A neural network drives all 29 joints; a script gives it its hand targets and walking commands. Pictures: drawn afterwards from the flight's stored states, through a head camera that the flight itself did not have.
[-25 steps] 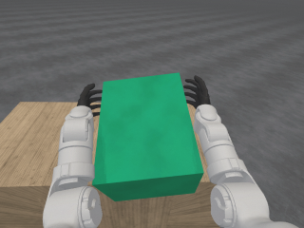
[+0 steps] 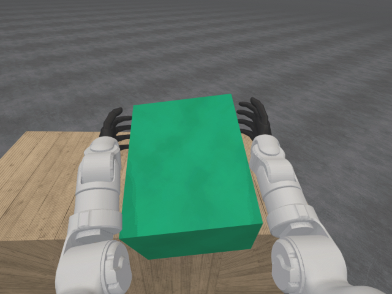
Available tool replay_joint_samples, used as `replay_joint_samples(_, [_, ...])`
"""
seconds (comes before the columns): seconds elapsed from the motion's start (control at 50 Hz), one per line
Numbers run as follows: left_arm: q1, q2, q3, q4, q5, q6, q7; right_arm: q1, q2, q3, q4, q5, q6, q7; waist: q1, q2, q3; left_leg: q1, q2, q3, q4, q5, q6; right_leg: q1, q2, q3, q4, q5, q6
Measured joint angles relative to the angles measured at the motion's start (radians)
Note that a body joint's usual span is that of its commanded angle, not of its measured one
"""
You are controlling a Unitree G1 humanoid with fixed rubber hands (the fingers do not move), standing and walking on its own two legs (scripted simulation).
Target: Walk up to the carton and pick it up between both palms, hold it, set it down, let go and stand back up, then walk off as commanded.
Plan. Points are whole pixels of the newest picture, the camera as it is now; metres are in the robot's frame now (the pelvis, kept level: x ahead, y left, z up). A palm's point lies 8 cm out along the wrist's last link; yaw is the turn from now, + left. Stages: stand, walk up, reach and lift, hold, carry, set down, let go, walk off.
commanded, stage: hold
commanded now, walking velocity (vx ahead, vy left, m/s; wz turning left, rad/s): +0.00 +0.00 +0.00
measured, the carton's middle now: (190, 175) +0.35 +0.01 +0.11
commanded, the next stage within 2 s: set down in 0.34 s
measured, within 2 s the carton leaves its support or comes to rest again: neither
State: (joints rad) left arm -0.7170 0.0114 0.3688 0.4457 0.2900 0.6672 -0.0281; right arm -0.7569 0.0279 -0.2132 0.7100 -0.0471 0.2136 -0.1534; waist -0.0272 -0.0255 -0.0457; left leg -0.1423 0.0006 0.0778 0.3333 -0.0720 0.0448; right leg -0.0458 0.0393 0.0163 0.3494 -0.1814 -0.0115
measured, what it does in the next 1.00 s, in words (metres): stands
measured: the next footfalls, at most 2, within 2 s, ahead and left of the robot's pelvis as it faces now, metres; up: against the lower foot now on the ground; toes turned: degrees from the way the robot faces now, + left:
none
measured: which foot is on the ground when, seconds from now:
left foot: down 0.00-1.00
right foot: down 0.00-1.00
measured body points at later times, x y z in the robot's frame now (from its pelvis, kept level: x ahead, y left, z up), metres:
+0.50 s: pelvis +0.00 +0.00 +0.00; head -0.06 +0.02 +0.45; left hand +0.38 +0.18 +0.17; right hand +0.39 -0.13 +0.20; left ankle +0.08 +0.09 -0.74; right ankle +0.02 -0.11 -0.74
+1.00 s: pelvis +0.03 +0.00 +0.00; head +0.02 +0.03 +0.45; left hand +0.43 +0.17 +0.14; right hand +0.44 -0.14 +0.18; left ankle +0.08 +0.09 -0.74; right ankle +0.02 -0.11 -0.74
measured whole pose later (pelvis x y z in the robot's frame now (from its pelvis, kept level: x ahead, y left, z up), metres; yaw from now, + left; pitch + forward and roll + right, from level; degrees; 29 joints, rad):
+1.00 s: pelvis +0.03 +0.00 +0.00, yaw +0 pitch -5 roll +0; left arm -0.67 -0.02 0.34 0.47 0.35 0.43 0.00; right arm -0.74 0.04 -0.27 0.73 -0.03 -0.04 -0.11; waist -0.03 -0.06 0.04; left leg -0.13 -0.02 0.08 0.31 -0.10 0.04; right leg -0.04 0.02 0.02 0.33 -0.21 0.00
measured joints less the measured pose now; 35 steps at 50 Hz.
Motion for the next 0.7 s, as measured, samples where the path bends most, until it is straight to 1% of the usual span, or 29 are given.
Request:
replay_joint_samples(0.36, [0.000,0.000,0.000,0.000,0.000,0.000,0.000,0.000,0.000,0.000,0.000,0.000,0.000,-0.001,0.000,0.000,0.000,0.000,0.000,0.000,0.000,0.000,0.000,0.000,0.000,0.000,0.000,0.000,0.000])
replay_joint_samples(0.42, [0.004,0.000,0.000,0.000,0.003,0.000,0.004,0.000,0.000,0.011,-0.007,0.015,0.010,-0.011,0.000,0.000,0.009,0.005,0.000,0.000,0.000,0.000,0.001,0.005,0.000,0.000,0.000,0.000,0.001])
replay_joint_samples(0.5, [0.010,0.000,0.000,0.000,0.003,-0.001,0.004,-0.001,0.000,0.016,-0.008,0.016,0.012,-0.013,0.000,0.000,0.018,0.005,0.000,0.000,0.000,0.000,0.002,0.005,0.000,0.000,0.000,0.000,0.002])
replay_joint_samples(0.56, [0.009,0.000,0.000,-0.001,0.003,-0.023,0.004,-0.001,0.000,0.017,-0.009,0.016,-0.013,-0.013,0.000,0.000,0.020,0.005,-0.001,0.000,0.000,-0.001,0.002,0.005,-0.001,0.000,0.000,-0.001,0.002])
replay_joint_samples(0.64, [-0.004,0.000,0.000,-0.001,0.003,-0.083,0.009,-0.004,0.000,0.012,-0.021,0.016,-0.080,-0.014,0.000,0.000,0.020,0.005,-0.003,0.000,0.000,-0.004,0.002,0.006,-0.003,0.000,0.000,-0.004,0.003])
replay_joint_samples(0.7, [-0.021,0.000,0.000,0.001,0.021,-0.123,-0.013,-0.013,0.000,-0.020,-0.020,0.016,-0.129,0.005,0.000,-0.004,0.020,0.006,-0.006,0.000,-0.002,-0.007,0.005,0.006,-0.006,0.000,0.000,-0.008,0.006])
